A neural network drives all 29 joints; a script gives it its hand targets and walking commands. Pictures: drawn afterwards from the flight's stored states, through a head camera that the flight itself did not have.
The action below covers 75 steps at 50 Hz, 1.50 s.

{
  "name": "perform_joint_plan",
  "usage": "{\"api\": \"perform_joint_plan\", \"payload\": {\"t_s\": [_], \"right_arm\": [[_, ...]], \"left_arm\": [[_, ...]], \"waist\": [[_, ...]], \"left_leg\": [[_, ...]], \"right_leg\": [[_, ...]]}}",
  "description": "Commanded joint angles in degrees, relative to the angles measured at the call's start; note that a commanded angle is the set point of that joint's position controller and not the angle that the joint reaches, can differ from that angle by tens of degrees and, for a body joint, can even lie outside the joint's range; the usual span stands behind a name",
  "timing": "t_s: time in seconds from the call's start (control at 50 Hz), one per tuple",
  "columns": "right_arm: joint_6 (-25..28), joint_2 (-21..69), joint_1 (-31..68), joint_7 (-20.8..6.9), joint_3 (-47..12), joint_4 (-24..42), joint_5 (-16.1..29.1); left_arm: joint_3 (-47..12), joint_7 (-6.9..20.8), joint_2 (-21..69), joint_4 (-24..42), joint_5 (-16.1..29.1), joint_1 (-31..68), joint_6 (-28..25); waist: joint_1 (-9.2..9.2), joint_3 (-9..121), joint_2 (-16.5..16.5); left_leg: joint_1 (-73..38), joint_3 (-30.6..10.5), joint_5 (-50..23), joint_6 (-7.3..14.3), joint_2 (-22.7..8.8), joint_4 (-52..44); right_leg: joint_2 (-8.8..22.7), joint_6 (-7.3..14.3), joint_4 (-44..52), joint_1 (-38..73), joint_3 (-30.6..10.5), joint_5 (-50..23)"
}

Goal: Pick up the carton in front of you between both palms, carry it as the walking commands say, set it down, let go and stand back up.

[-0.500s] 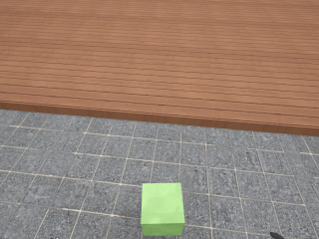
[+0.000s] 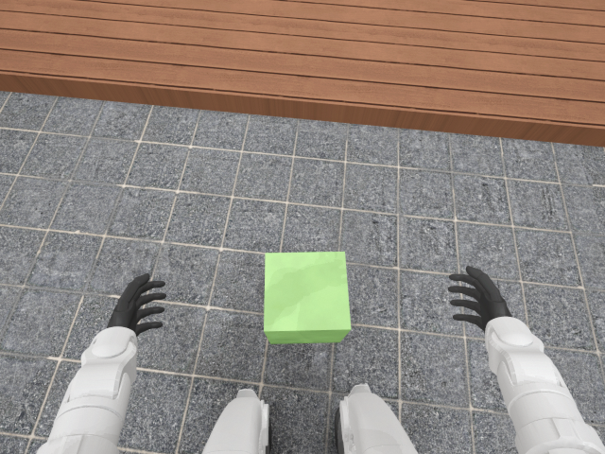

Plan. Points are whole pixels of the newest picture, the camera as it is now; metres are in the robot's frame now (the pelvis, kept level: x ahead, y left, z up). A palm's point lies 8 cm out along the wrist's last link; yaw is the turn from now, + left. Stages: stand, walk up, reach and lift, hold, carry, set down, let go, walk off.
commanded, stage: reach and lift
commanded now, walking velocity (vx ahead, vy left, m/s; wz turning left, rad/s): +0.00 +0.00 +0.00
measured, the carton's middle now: (305, 300) +0.43 -0.01 -0.59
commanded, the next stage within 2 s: none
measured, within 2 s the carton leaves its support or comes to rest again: neither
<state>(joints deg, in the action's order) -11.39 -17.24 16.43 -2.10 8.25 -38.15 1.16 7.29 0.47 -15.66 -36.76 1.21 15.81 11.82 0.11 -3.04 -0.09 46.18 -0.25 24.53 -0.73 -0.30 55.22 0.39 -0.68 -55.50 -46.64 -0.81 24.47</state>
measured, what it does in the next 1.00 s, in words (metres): lowers itself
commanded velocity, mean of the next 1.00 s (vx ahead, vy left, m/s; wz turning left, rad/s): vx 0.00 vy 0.00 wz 0.00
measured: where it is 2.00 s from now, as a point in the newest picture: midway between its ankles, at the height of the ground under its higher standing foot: outside the picture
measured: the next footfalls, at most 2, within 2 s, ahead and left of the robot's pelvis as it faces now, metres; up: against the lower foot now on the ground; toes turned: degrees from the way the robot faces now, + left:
none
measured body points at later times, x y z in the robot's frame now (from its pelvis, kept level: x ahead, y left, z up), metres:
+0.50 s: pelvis -0.07 +0.00 -0.07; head +0.23 -0.01 +0.26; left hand +0.46 +0.18 -0.17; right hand +0.46 -0.21 -0.17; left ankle +0.02 +0.13 -0.68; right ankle +0.02 -0.13 -0.68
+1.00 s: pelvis -0.07 +0.00 -0.24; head +0.28 +0.00 +0.04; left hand +0.45 +0.19 -0.41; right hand +0.44 -0.21 -0.41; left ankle +0.02 +0.13 -0.68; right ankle +0.02 -0.13 -0.68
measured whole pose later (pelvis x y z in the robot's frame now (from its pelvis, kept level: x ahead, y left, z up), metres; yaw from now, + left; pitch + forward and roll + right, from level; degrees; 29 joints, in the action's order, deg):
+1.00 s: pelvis -0.07 +0.00 -0.24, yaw +0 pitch +51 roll +0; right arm -3.2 -18.4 64.0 3.9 11.0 -51.3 8.0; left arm 9.9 -6.8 -15.7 -48.5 7.4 63.2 4.1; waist 0.7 0.1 0.4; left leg 123.7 -2.8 31.2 -2.6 2.9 104.4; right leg -2.3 -2.4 -104.3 -124.0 -2.8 30.8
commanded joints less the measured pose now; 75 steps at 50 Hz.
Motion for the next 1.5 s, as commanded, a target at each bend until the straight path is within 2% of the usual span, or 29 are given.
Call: {"api": "perform_joint_plan", "payload": {"t_s": [0.0,0.02,0.04,0.1,0.12,0.14,0.26,0.32,0.36,0.48,0.62,0.7,0.8,0.88,0.96,1.06,1.16,1.26,1.32,1.38,1.48], "right_arm": [[1.2,-7.2,10.1,1.0,2.4,2.0,1.4],[1.7,-7.5,12.4,1.3,2.7,1.7,1.8],[1.9,-7.7,15.7,1.3,2.6,0.6,2.0],[2.1,-7.1,26.0,1.6,3.5,-0.5,2.6],[2.0,-7.3,29.6,1.8,3.6,-1.1,2.8],[1.9,-7.2,32.7,1.9,3.9,-1.5,2.6],[1.1,-7.9,52.1,2.6,5.4,-7.3,2.6],[1.0,-7.9,60.3,2.8,6.6,-10.7,2.0],[1.3,-8.1,63.4,2.8,7.7,-12.6,1.0],[3.8,-5.4,63.2,2.7,11.6,-13.4,-3.3],[8.5,-1.3,57.6,2.8,14.1,-12.9,-5.8],[10.2,-1.1,54.6,3.5,12.8,-12.8,-4.3],[11.1,-4.5,55.0,4.8,8.2,-9.4,1.1],[10.4,-7.1,57.2,5.7,4.4,-7.1,5.4],[9.0,-9.1,61.7,6.3,2.5,-5.8,8.0],[7.5,-9.7,68.3,6.8,1.7,-12.2,8.8],[8.2,-10.7,74.0,7.1,0.8,-19.9,9.1],[10.0,-12.2,78.7,7.3,-0.8,-24.0,10.1],[11.1,-13.4,81.1,7.8,-2.1,-22.8,11.5],[11.5,-13.9,82.9,8.1,-3.0,-21.2,12.7],[11.4,-12.1,81.2,8.4,-5.2,-21.4,14.2]], "left_arm": [[1.6,-1.3,-6.4,2.6,1.3,10.1,-1.3],[1.9,-1.7,-6.3,2.4,1.6,13.4,-1.4],[2.0,-1.9,-5.7,1.5,1.9,16.3,-1.5],[3.1,-2.4,-5.8,-0.1,2.6,26.1,-1.9],[3.6,-2.7,-5.8,-0.9,2.8,28.9,-1.9],[3.8,-2.8,-6.1,-1.7,2.8,32.3,-1.7],[5.9,-3.8,-6.4,-6.9,2.6,51.8,-0.7],[6.9,-4.1,-6.2,-10.3,2.2,60.0,-0.7],[8.0,-4.3,-6.1,-12.0,1.3,63.1,-1.0],[11.9,-3.8,-3.9,-12.8,-3.3,63.0,-3.7],[13.8,-3.6,-0.4,-12.4,-5.8,57.0,-8.3],[11.9,-4.3,-0.1,-12.0,-3.8,54.4,-10.1],[6.9,-5.7,-2.7,-8.4,1.5,55.1,-10.8],[3.7,-6.8,-4.7,-5.5,5.0,57.3,-10.0],[2.4,-7.7,-6.6,-4.3,7.2,61.5,-8.5],[1.9,-8.0,-7.9,-10.9,8.2,67.9,-7.3],[1.3,-7.7,-9.1,-18.8,9.0,73.8,-8.0],[-0.5,-7.5,-10.3,-22.9,10.4,78.6,-9.7],[-1.9,-7.8,-11.6,-22.1,11.7,80.9,-10.8],[-2.3,-8.2,-12.4,-20.6,12.0,83.1,-11.3],[-3.9,-8.4,-11.2,-21.1,13.6,81.0,-11.5]], "waist": [[0.10,32.6,0.3],[0.59,35.0,0.8],[0.22,34.8,1.4],[0.39,38.6,-0.6],[0.12,40.6,-0.8],[0.63,41.1,-1.4],[0.35,48.2,-0.4],[0.36,50.9,-0.3],[0.51,54.1,-0.4],[0.69,59.8,-0.7],[0.49,58.6,-0.3],[0.61,60.0,-0.3],[1.27,69.7,0.3],[1.22,74.6,1.1],[1.10,75.1,0.7],[0.91,63.5,0.2],[1.04,55.0,0.3],[1.39,52.4,0.4],[1.48,56.6,0.3],[1.07,55.3,0.2],[0.78,58.7,-0.1]], "left_leg": [[-6.0,-0.2,-32.8,-1.7,3.0,0.3],[-10.0,-1.0,-33.8,-1.3,2.8,1.3],[-8.2,-0.8,-32.1,-1.7,2.8,1.9],[1.4,0.3,-25.4,-2.0,3.1,2.4],[5.3,1.0,-21.1,-2.0,3.3,2.1],[6.0,0.9,-19.0,-1.6,3.2,2.0],[10.4,2.2,-7.9,-1.7,3.4,2.5],[12.9,2.4,-4.9,-1.7,3.5,3.5],[13.6,2.5,-4.8,-1.8,3.8,4.2],[16.2,3.0,-11.7,-2.0,4.6,5.6],[28.3,2.1,-21.2,-1.9,4.3,15.0],[35.5,1.5,-25.3,-2.1,4.4,23.2],[36.8,1.5,-29.9,-2.8,4.5,33.9],[35.9,2.3,-28.7,-3.1,4.4,40.5],[38.2,3.3,-21.6,-2.9,4.2,45.1],[46.7,3.8,-7.5,-2.6,3.2,48.5],[51.2,3.2,-1.8,-2.5,2.2,52.2],[52.2,2.4,-3.1,-2.4,1.6,56.5],[50.0,2.3,-6.3,-2.3,1.6,58.9],[52.1,2.5,-8.9,-2.0,2.0,60.4],[48.9,3.0,-13.7,-1.9,2.5,62.3]], "right_leg": [[-2.9,-1.2,-0.7,8.8,-0.1,-34.4],[-3.2,-1.6,-0.6,3.2,0.6,-29.8],[-3.1,-1.4,-0.7,0.2,0.8,-27.5],[-2.8,-1.3,-2.1,0.9,0.5,-27.3],[-2.5,-1.1,-2.1,3.1,0.1,-25.6],[-2.5,-1.5,-2.1,0.8,0.6,-22.8],[-2.8,-1.8,-2.1,-8.1,2.1,-9.1],[-3.2,-1.6,-3.0,-11.7,2.7,-5.0],[-3.4,-1.6,-3.5,-12.7,2.9,-5.0],[-3.9,-2.0,-5.2,-13.3,2.9,-13.1],[-4.0,-2.1,-14.7,-24.5,2.2,-22.9],[-4.0,-2.2,-22.8,-31.4,1.5,-27.3],[-3.7,-2.5,-33.4,-34.0,1.6,-31.9],[-3.7,-2.7,-39.8,-36.4,2.8,-29.3],[-3.5,-2.6,-44.3,-38.8,3.9,-22.1],[-2.3,-2.4,-47.7,-46.0,4.1,-8.4],[-1.1,-2.0,-51.5,-51.0,3.5,-2.3],[-0.6,-2.0,-55.9,-52.1,2.8,-3.4],[-0.7,-2.0,-58.2,-49.9,2.7,-7.0],[-1.0,-1.7,-59.9,-49.0,2.1,-10.5],[-1.5,-1.9,-61.6,-45.3,2.4,-15.4]]}}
